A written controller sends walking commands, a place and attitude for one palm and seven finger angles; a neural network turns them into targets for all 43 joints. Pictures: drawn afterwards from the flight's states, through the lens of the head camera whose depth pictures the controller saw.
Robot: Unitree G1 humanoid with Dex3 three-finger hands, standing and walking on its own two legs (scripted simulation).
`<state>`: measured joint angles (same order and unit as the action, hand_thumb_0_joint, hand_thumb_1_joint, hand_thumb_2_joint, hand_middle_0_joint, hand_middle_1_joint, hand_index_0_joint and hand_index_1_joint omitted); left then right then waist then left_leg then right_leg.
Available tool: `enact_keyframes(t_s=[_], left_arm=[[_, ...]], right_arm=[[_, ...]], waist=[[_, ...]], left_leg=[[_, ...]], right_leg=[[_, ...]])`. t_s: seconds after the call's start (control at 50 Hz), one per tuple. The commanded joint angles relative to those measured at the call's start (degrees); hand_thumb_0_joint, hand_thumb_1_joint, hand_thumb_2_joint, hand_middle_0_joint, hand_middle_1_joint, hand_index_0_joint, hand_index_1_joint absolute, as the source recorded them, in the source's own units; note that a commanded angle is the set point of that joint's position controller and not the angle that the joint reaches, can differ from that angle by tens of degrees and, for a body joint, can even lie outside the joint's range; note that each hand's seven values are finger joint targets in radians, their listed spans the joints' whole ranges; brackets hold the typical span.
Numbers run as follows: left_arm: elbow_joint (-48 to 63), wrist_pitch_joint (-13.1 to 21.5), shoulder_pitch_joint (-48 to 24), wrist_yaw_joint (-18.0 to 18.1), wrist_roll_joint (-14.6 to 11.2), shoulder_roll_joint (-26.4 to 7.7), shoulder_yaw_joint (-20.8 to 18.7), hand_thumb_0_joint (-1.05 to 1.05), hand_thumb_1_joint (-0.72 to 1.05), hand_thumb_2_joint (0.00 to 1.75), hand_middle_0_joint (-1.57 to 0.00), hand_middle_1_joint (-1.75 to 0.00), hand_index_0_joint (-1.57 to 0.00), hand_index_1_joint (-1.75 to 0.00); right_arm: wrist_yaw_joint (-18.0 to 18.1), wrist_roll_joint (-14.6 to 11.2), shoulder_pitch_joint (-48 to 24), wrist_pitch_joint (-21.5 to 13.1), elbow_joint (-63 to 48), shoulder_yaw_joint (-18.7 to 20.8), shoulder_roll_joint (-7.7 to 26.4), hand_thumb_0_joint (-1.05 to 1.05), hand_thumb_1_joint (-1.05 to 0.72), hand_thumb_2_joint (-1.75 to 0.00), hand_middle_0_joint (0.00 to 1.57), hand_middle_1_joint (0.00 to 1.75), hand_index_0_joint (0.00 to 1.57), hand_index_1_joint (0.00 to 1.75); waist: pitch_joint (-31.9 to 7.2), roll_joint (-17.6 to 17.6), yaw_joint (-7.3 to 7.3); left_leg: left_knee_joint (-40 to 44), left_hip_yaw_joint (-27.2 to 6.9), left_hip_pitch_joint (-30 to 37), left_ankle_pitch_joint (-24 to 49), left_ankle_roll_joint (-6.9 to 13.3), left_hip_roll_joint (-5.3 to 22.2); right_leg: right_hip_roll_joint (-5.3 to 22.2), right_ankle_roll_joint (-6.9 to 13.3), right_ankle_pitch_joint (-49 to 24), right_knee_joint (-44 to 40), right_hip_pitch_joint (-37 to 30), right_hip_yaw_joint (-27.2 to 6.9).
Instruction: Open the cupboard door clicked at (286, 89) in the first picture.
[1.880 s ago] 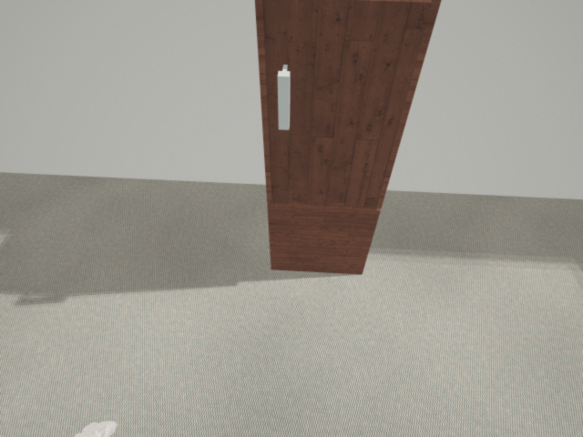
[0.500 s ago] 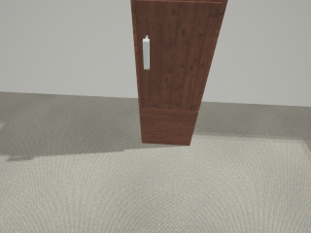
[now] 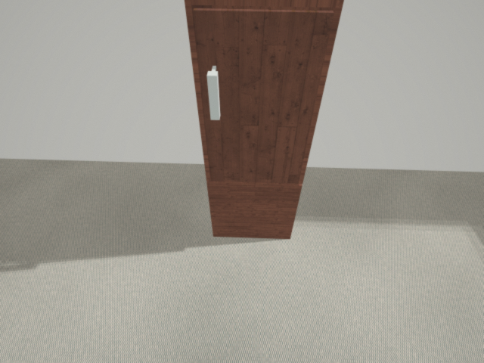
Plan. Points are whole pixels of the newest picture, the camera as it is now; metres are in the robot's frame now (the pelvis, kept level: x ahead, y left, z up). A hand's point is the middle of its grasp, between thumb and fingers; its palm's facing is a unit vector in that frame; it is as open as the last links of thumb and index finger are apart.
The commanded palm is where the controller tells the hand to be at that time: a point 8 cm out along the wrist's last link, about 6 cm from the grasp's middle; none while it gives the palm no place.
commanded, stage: take the last steps up to it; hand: left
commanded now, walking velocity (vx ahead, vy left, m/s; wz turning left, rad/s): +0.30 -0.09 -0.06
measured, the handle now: (214, 92) +0.79 +0.12 +0.05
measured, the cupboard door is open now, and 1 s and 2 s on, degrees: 0 0 0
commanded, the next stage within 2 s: come to a stop and stand still in 0.46 s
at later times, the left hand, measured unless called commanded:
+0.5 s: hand out of the picture +0.12 +0.19 -0.18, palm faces +0.02 -0.99 -0.14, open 7.4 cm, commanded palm none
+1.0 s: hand (177, 291) +0.30 +0.16 -0.17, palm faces +0.00 -0.98 -0.20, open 7.3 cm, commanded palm none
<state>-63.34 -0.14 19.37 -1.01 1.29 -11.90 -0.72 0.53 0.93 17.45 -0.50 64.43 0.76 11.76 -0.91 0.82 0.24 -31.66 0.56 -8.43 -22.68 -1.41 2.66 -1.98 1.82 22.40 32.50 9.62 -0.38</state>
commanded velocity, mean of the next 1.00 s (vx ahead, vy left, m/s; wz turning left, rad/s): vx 0.03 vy -0.02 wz -0.02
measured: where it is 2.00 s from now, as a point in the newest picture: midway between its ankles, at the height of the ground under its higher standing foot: outside the picture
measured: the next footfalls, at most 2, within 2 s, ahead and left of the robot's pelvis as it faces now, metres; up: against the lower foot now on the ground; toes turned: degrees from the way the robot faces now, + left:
left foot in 0.32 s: +0.22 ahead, +0.11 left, +0.00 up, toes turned +7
right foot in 0.72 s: +0.31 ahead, -0.15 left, +0.00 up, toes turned -9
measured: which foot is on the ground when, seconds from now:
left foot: down 0.00-0.00, up 0.02-0.30, down 0.32-0.74, up 0.76-1.00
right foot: down 0.00-0.32, up 0.34-0.70, down 0.72-1.00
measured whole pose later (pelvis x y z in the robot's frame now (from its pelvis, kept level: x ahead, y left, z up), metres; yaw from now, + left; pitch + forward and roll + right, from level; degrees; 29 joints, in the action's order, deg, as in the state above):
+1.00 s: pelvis +0.20 +0.00 +0.00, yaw -1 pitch +0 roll +0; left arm -55.8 -1.6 6.4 2.4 1.8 -7.9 -2.5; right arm 1.4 0.4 13.9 2.5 59.9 3.7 9.2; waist 5.1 0.4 0.9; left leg -49.0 3.1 -19.8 -28.0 -1.9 1.1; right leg 5.0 -0.4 9.4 30.7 20.6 6.5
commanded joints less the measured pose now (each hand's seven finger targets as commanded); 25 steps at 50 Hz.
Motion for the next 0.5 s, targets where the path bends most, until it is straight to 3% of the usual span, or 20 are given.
enact_keyframes(t_s=[0.0, 0.02, 0.04, 0.06, 0.12, 0.18, 0.22, 0.24, 0.26, 0.28, 0.3, 0.32, 0.34, 0.36, 0.4, 0.42, 0.44, 0.48], left_arm=[[-2.57, 3.13, 18.96, 1.92, -0.07, -10.67, -3.52, 0.00, 0.90, 0.90, -0.20, -0.30, -0.20, -0.30], [-2.85, 3.33, 19.48, 2.41, 0.10, -8.26, -2.97, 0.00, 0.90, 0.90, -0.20, -0.30, -0.20, -0.30], [-2.61, 3.37, 18.46, 2.71, 0.29, -7.12, -2.69, 0.00, 0.90, 0.90, -0.20, -0.30, -0.20, -0.30], [-2.09, 3.52, 16.75, 3.00, 0.55, -5.97, -2.46, 0.00, 0.90, 0.90, -0.20, -0.30, -0.20, -0.30], [-1.53, 3.79, 13.42, 3.27, 0.78, -3.69, -1.96, 0.00, 0.90, 0.90, -0.20, -0.30, -0.20, -0.30], [-2.07, 3.81, 11.78, 3.22, 0.59, -2.75, -1.74, 0.00, 0.90, 0.90, -0.20, -0.30, -0.20, -0.30], [-2.26, 3.94, 10.05, 3.04, 0.30, -3.23, -2.19, 0.00, 0.90, 0.90, -0.20, -0.30, -0.20, -0.30], [-2.58, 3.94, 9.62, 2.99, -0.04, -3.27, -2.40, 0.00, 0.90, 0.90, -0.20, -0.30, -0.20, -0.30], [-2.75, 3.92, 10.39, 2.88, -0.33, -2.59, -2.44, 0.00, 0.90, 0.90, -0.20, -0.30, -0.20, -0.30], [-2.52, 3.68, 13.86, 2.49, -0.87, 0.16, -2.51, 0.00, 0.90, 0.90, -0.20, -0.30, -0.20, -0.30], [-0.82, 3.66, 14.30, 1.98, -0.83, 1.78, -2.09, 0.00, 0.90, 0.90, -0.20, -0.30, -0.20, -0.30], [-0.33, 2.92, 11.94, 2.30, 0.07, 1.17, -2.07, 0.00, 0.90, 0.90, -0.20, -0.30, -0.20, -0.30], [0.25, 2.41, 8.54, 1.99, 0.47, 2.17, -2.09, 0.00, 0.90, 0.90, -0.20, -0.30, -0.20, -0.30], [0.26, 1.95, 7.21, 1.38, 0.85, 2.15, -2.39, 0.00, 0.90, 0.90, -0.20, -0.30, -0.20, -0.30], [-0.29, 1.00, 9.67, 0.80, 0.96, 4.07, -2.20, 0.00, 0.90, 0.90, -0.20, -0.30, -0.20, -0.30], [-0.28, 0.53, 10.91, 0.81, 1.00, 4.80, -2.31, 0.00, 0.90, 0.90, -0.20, -0.30, -0.20, -0.30], [0.09, 0.21, 10.95, 0.82, 0.96, 4.96, -2.35, 0.00, 0.90, 0.90, -0.20, -0.30, -0.20, -0.30], [1.70, -0.05, 7.67, 0.69, 0.86, 4.57, -2.46, 0.00, 0.90, 0.90, -0.20, -0.30, -0.20, -0.30]], right_arm=[[0.78, 0.20, -10.19, -2.18, -7.90, 1.49, 5.09, 0.00, -0.90, -0.90, 0.20, 0.30, 0.20, 0.30], [0.66, 0.29, -11.81, -2.57, -8.22, 1.73, 4.63, 0.00, -0.90, -0.90, 0.20, 0.30, 0.20, 0.30], [0.48, 0.15, -11.91, -2.73, -8.29, 1.87, 3.66, 0.00, -0.90, -0.90, 0.20, 0.30, 0.20, 0.30], [0.12, 0.27, -11.73, -2.61, -7.99, 2.03, 2.86, 0.00, -0.90, -0.90, 0.20, 0.30, 0.20, 0.30], [-0.73, 0.13, -11.44, -1.87, -8.18, 2.05, 0.45, 0.00, -0.90, -0.90, 0.20, 0.30, 0.20, 0.30], [-1.16, -0.21, -10.87, -1.91, -8.30, 1.88, -1.16, 0.00, -0.90, -0.90, 0.20, 0.30, 0.20, 0.30], [-0.74, -0.28, -5.85, -2.47, -6.76, 2.15, -1.08, 0.00, -0.90, -0.90, 0.20, 0.30, 0.20, 0.30], [-0.14, -0.11, 0.00, -2.76, -4.79, 2.40, -0.52, 0.00, -0.90, -0.90, 0.20, 0.30, 0.20, 0.30], [0.57, 0.14, 7.55, -3.04, -2.37, 2.90, 1.60, 0.00, -0.90, -0.90, 0.20, 0.30, 0.20, 0.30], [1.36, 1.00, 13.73, -3.38, -0.82, 4.19, 6.90, 0.00, -0.90, -0.90, 0.20, 0.30, 0.20, 0.30], [1.56, 0.56, 16.52, -3.04, -0.73, 4.73, 11.13, 0.00, -0.90, -0.90, 0.20, 0.30, 0.20, 0.30], [1.83, 0.02, 11.25, -2.71, -1.38, 4.39, 10.34, 0.00, -0.90, -0.90, 0.20, 0.30, 0.20, 0.30], [1.98, 0.08, 5.95, -2.70, -2.79, 3.90, 7.44, 0.00, -0.90, -0.90, 0.20, 0.30, 0.20, 0.30], [1.94, 0.25, 2.63, -2.93, -3.44, 2.97, 3.92, 0.00, -0.90, -0.90, 0.20, 0.30, 0.20, 0.30], [1.89, 0.24, 0.32, -3.73, -3.49, 2.20, 1.13, 0.00, -0.90, -0.90, 0.20, 0.30, 0.20, 0.30], [1.83, 0.51, -0.17, -3.83, -4.03, 2.51, 0.97, 0.00, -0.90, -0.90, 0.20, 0.30, 0.20, 0.30], [1.74, 0.57, -0.30, -3.86, -4.53, 2.72, 1.12, 0.00, -0.90, -0.90, 0.20, 0.30, 0.20, 0.30], [1.53, 0.61, 0.42, -3.63, -4.58, 2.74, 2.02, 0.00, -0.90, -0.90, 0.20, 0.30, 0.20, 0.30]], waist=[[7.03, -17.36, -7.56], [7.98, -10.55, -7.08], [7.25, -5.85, -5.86], [6.70, -4.21, -4.77], [7.99, -6.57, -2.17], [8.96, -7.96, -0.52], [6.88, -7.50, 2.09], [3.90, -6.18, 4.58], [-0.73, -3.75, 7.06], [-6.81, 7.32, 7.94], [-8.51, 14.22, 6.80], [-3.83, 8.35, 5.15], [4.55, 6.78, 3.63], [8.97, 4.46, 1.95], [6.60, 3.23, -1.11], [5.03, 3.85, -1.61], [4.28, 3.81, -1.71], [5.52, 4.56, -1.12]], left_leg=[[-26.57, 3.26, -31.70, -12.21, 1.99, -0.85], [-31.76, 1.13, -35.04, -10.46, 2.07, 0.72], [-33.59, 1.28, -36.39, -8.58, 1.96, 1.89], [-32.93, 1.60, -36.15, -7.00, 1.74, 2.79], [-25.97, 3.67, -30.31, -1.96, 1.29, 3.25], [-15.06, 6.19, -19.48, 4.79, 2.10, 1.84], [-8.45, 8.25, -8.84, 9.61, 3.03, -0.71], [-3.62, 8.93, -1.09, 13.83, 3.38, -1.98], [0.30, 6.57, 8.09, 16.13, 4.12, -0.32], [3.46, -9.86, 19.17, 18.75, 8.68, 12.43], [13.18, -26.64, 18.19, 20.00, 15.14, 25.37], [18.23, -27.65, 9.23, 7.69, 15.68, 26.72], [20.75, -25.11, -0.26, 0.97, 15.08, 24.77], [21.94, -20.85, -6.51, -0.09, 13.78, 21.74], [20.67, -10.85, -9.84, 6.18, 11.33, 17.17], [19.99, -6.43, -10.57, 9.26, 10.82, 15.77], [19.87, -4.06, -10.74, 10.74, 10.71, 14.76], [20.77, -2.98, -10.80, 10.89, 11.11, 14.35]], right_leg=[[21.11, 10.99, -30.58, -16.48, -16.05, -28.51], [21.23, 13.76, -36.72, -15.04, -16.88, -26.91], [20.24, 14.20, -36.72, -13.63, -18.19, -24.28], [18.71, 13.22, -33.91, -13.65, -17.31, -20.96], [15.73, 10.74, -29.11, -16.95, -8.31, -14.54], [12.70, 8.22, -29.60, -18.12, -0.19, -10.00], [10.44, 6.67, -34.55, -13.66, 2.27, -6.51], [8.78, 5.58, -38.49, -7.00, 2.70, -4.64], [7.17, 4.42, -37.44, 3.86, 4.12, -3.69], [2.06, 1.87, -20.37, 19.57, 13.59, -0.38], [-1.67, 0.81, 8.96, 36.09, 19.69, 1.99], [1.27, 1.32, 9.13, 41.87, 21.28, -1.11], [4.45, 0.77, 4.73, 43.69, 24.02, -0.90], [6.57, 0.25, 0.82, 42.55, 23.84, -1.31], [7.75, -0.51, -2.55, 36.63, 18.85, -0.15], [7.74, -1.01, -3.35, 33.98, 17.33, 0.92], [7.89, -1.40, -4.27, 30.91, 16.62, 1.65], [8.31, -1.99, -5.42, 24.63, 16.99, 2.58]])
